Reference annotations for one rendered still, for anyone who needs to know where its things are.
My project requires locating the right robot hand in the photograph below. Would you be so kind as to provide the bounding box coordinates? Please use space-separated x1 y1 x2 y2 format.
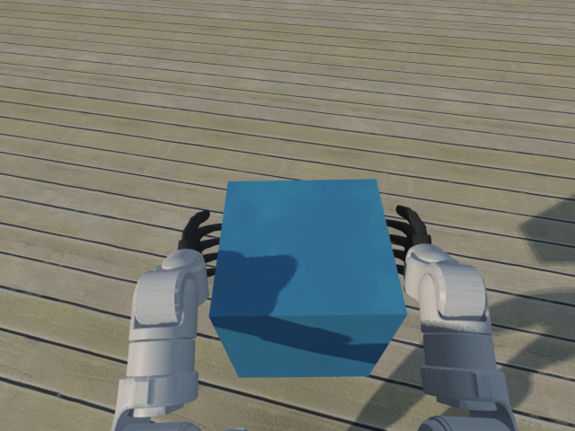
385 206 431 275

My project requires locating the right robot forearm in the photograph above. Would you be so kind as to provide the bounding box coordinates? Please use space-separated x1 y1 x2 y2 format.
403 243 518 431

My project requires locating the carton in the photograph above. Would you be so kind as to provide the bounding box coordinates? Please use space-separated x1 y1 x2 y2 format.
209 179 407 378

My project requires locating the left robot forearm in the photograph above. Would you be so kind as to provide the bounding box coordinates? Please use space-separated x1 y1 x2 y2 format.
111 249 209 431

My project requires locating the left robot hand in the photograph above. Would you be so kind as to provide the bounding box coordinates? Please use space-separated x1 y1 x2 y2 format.
178 210 222 277

